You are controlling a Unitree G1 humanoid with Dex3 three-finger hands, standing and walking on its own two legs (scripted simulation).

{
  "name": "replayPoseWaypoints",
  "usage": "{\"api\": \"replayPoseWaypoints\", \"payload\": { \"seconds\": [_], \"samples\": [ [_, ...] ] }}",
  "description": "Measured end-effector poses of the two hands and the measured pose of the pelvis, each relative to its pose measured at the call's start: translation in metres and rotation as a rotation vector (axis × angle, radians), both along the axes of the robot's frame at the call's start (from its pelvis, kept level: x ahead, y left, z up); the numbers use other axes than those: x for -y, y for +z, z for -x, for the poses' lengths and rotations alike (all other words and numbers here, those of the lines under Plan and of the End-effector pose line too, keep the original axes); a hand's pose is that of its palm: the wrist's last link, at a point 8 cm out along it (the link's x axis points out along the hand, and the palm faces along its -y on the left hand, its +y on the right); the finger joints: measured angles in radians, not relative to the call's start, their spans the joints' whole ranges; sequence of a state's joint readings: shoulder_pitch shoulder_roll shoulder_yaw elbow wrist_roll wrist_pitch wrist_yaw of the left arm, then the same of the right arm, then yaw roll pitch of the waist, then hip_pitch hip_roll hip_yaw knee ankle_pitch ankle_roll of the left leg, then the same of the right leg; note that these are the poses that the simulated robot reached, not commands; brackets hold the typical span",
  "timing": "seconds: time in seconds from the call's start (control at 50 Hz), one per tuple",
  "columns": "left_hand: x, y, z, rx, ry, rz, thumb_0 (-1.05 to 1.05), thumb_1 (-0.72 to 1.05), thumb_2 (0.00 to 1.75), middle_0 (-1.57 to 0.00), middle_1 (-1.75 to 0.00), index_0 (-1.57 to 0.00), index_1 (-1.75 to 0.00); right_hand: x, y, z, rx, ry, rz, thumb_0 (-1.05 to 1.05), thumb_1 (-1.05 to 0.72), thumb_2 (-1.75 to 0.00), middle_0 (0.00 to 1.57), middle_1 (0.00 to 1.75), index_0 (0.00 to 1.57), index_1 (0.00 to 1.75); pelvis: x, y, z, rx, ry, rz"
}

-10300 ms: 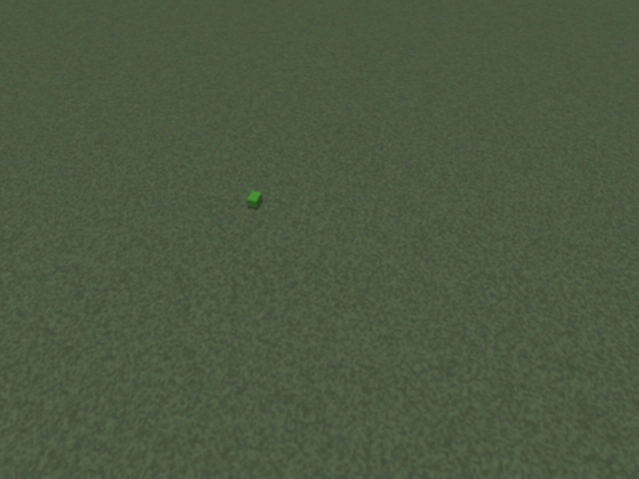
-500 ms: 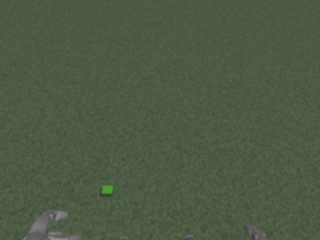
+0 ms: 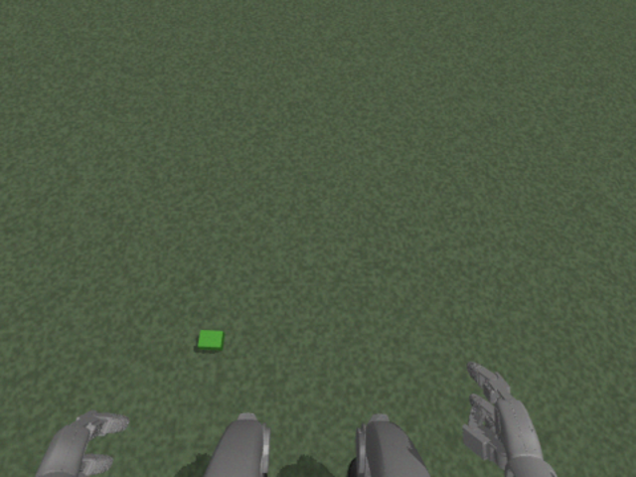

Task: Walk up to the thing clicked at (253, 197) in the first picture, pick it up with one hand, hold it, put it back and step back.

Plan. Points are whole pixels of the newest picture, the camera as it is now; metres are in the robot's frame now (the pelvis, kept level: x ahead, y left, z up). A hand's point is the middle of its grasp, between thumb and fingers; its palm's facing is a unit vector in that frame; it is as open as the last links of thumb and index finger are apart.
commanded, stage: rise first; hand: left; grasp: from above
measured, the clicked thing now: (211, 340) +0.44 +0.27 -0.65
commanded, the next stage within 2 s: none
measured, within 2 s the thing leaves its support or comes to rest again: neither
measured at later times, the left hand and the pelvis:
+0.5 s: hand (134, 417) +0.22 +0.30 -0.30, palm faces -0.43 -0.53 -0.73, open 12.1 cm; pelvis -0.05 -0.01 -0.16, yaw -1 degrees
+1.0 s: hand (158, 370) +0.32 +0.32 -0.43, palm faces -0.48 -0.16 -0.86, open 11.9 cm; pelvis -0.09 +0.01 -0.30, yaw -4 degrees
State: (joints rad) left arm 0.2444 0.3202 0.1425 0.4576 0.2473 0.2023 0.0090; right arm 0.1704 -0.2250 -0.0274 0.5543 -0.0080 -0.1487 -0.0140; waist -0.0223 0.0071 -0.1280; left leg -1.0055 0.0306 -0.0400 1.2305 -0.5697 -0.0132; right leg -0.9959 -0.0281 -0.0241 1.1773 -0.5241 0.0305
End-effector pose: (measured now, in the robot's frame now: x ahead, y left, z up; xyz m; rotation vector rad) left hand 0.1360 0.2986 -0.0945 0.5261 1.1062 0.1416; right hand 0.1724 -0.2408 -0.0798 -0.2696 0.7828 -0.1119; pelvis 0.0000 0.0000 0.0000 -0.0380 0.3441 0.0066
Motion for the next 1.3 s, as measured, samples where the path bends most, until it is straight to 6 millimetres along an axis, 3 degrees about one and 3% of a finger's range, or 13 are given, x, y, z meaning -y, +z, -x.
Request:
{"api": "replayPoseWaypoints", "payload": {
  "seconds": [0.16, 0.26, 0.36, 0.5, 0.62, 0.72, 0.84, 1.0, 1.12, 1.3],
  "samples": [
    [-0.001, -0.018, 0.003, 0.006, -0.056, -0.033, 0.00, -0.23, 0.67, -0.49, -0.67, -0.46, -0.68, 0.002, -0.025, -0.002, 0.014, 0.026, -0.006, 0.01, -0.96, -0.91, 0.20, 0.30, 0.21, 0.30, 0.003, -0.025, 0.008, -0.046, 0.003, 0.000],
    [-0.012, -0.049, -0.007, 0.004, -0.144, -0.098, 0.00, -0.23, 0.67, -0.48, -0.68, -0.46, -0.69, 0.010, -0.054, 0.001, 0.009, 0.051, 0.011, 0.01, -0.95, -0.91, 0.20, 0.30, 0.21, 0.30, 0.007, -0.052, 0.018, -0.096, 0.005, -0.002],
    [-0.020, -0.091, -0.035, 0.049, -0.304, -0.170, 0.00, -0.22, 0.67, -0.47, -0.68, -0.45, -0.69, 0.023, -0.101, 0.007, -0.018, 0.061, 0.040, 0.01, -0.94, -0.91, 0.20, 0.30, 0.21, 0.30, 0.009, -0.095, 0.029, -0.162, 0.001, -0.004],
    [-0.025, -0.151, -0.087, 0.148, -0.517, -0.302, 0.00, -0.22, 0.69, -0.47, -0.67, -0.44, -0.69, 0.038, -0.186, 0.028, -0.122, 0.050, 0.059, 0.01, -0.95, -0.91, 0.20, 0.30, 0.21, 0.30, 0.009, -0.163, 0.046, -0.234, -0.009, 0.000],
    [-0.028, -0.199, -0.121, 0.177, -0.628, -0.391, 0.00, -0.21, 0.69, -0.46, -0.67, -0.44, -0.68, 0.039, -0.253, 0.065, -0.250, 0.035, 0.045, 0.01, -0.95, -0.91, 0.20, 0.29, 0.21, 0.30, 0.007, -0.213, 0.062, -0.255, -0.016, 0.010],
    [-0.030, -0.229, -0.145, 0.198, -0.722, -0.445, 0.00, -0.21, 0.70, -0.45, -0.67, -0.43, -0.68, 0.035, -0.291, 0.104, -0.354, 0.017, 0.039, 0.01, -0.95, -0.91, 0.20, 0.29, 0.21, 0.30, 0.005, -0.246, 0.074, -0.249, -0.022, 0.023],
    [-0.032, -0.253, -0.168, 0.233, -0.811, -0.488, 0.00, -0.20, 0.72, -0.44, -0.67, -0.42, -0.68, 0.034, -0.312, 0.149, -0.451, -0.025, 0.053, 0.01, -0.93, -0.91, 0.20, 0.29, 0.21, 0.30, 0.000, -0.274, 0.085, -0.232, -0.030, 0.046],
    [-0.030, -0.279, -0.188, 0.255, -0.915, -0.522, 0.00, -0.17, 0.73, -0.43, -0.66, -0.41, -0.67, 0.036, -0.318, 0.189, -0.552, -0.064, 0.087, 0.01, -0.91, -0.90, 0.20, 0.30, 0.21, 0.30, -0.006, -0.295, 0.089, -0.220, -0.034, 0.072],
    [-0.029, -0.298, -0.202, 0.271, -0.962, -0.557, 0.00, -0.17, 0.74, -0.42, -0.66, -0.40, -0.67, 0.039, -0.325, 0.202, -0.607, -0.068, 0.112, 0.01, -0.91, -0.90, 0.20, 0.30, 0.21, 0.30, -0.008, -0.310, 0.089, -0.218, -0.034, 0.082],
    [-0.026, -0.319, -0.223, 0.275, -1.008, -0.607, 0.00, -0.19, 0.73, -0.40, -0.67, -0.39, -0.68, 0.039, -0.341, 0.203, -0.644, -0.058, 0.125, 0.01, -0.91, -0.90, 0.20, 0.29, 0.21, 0.30, -0.008, -0.328, 0.086, -0.221, -0.038, 0.088]
  ]
}}
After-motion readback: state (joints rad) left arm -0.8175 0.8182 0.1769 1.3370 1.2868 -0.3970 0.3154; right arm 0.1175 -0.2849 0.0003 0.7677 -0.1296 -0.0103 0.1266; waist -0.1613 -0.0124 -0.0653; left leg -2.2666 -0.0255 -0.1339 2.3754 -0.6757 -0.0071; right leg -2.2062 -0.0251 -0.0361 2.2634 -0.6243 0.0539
